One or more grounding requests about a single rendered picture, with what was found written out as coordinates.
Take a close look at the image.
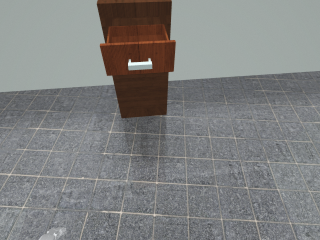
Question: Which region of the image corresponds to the handle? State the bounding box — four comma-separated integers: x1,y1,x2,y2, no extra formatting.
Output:
128,58,153,71

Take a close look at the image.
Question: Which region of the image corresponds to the cabinet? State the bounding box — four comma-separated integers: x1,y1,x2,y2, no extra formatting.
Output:
97,0,172,118

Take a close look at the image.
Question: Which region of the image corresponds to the drawer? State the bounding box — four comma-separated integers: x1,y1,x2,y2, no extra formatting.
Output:
100,24,176,76

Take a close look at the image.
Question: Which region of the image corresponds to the left robot hand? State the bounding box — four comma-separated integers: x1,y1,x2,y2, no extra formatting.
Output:
39,227,66,240

